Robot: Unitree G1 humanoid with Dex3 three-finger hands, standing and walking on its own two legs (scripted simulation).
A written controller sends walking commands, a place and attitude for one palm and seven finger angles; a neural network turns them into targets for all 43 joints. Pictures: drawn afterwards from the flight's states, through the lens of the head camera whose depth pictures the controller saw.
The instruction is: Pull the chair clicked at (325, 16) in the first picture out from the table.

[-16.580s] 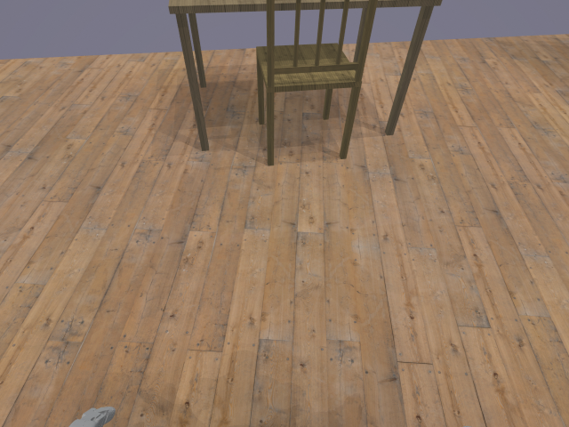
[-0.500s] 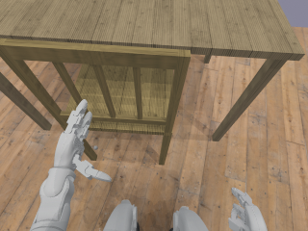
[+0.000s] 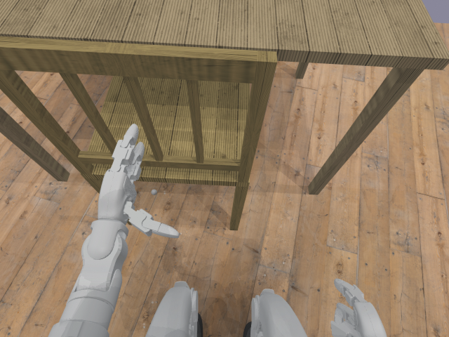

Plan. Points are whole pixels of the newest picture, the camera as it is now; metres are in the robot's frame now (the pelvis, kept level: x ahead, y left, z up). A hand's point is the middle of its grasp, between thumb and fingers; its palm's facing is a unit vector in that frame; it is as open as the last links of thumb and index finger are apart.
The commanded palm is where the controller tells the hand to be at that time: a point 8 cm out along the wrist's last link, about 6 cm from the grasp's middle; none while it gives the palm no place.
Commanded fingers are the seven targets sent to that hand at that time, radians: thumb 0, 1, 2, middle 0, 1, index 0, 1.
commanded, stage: aim the fingers beside a spindle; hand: left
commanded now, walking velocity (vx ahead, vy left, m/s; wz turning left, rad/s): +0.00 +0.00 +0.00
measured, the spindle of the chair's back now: (147, 124) +0.50 +0.16 +0.02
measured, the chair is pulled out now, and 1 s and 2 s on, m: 0.00 0.00 0.00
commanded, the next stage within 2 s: none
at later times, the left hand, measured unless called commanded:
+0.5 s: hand (146, 193) +0.35 +0.14 +0.02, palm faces -0.06 -1.00 -0.03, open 16.9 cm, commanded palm +0.33 +0.19 +0.02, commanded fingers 0.00 -0.50 0.30 -0.06 -0.08 -0.06 -0.08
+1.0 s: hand (145, 196) +0.34 +0.14 +0.02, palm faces -0.06 -1.00 -0.03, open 16.9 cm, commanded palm +0.33 +0.19 +0.03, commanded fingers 0.00 -0.50 0.30 -0.06 -0.08 -0.06 -0.08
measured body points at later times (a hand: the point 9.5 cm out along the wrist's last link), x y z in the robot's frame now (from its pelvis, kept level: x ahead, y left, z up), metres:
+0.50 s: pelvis +0.00 +0.00 +0.00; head +0.11 +0.01 +0.44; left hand +0.35 +0.20 +0.02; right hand +0.15 -0.25 -0.11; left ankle +0.04 +0.10 -0.62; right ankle +0.01 -0.11 -0.62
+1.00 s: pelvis +0.00 +0.01 +0.00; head +0.12 +0.01 +0.44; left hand +0.34 +0.19 +0.03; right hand +0.14 -0.24 -0.11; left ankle +0.04 +0.10 -0.62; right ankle +0.01 -0.11 -0.62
